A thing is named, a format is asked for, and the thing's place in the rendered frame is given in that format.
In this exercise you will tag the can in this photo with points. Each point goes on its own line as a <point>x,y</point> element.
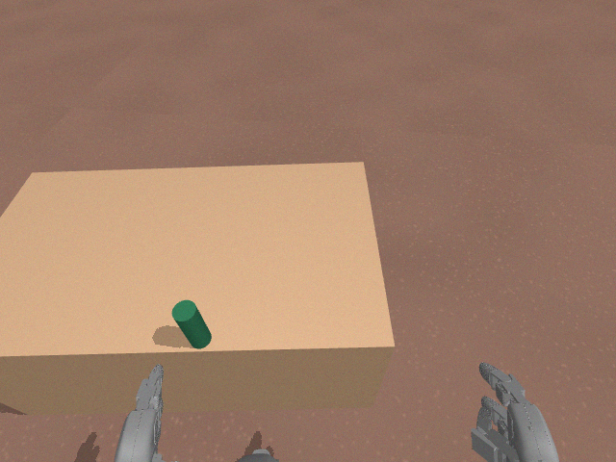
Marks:
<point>191,323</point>

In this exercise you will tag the left robot hand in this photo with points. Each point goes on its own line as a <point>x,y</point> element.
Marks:
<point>139,437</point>

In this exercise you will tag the right robot hand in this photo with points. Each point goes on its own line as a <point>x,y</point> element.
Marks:
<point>523,435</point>

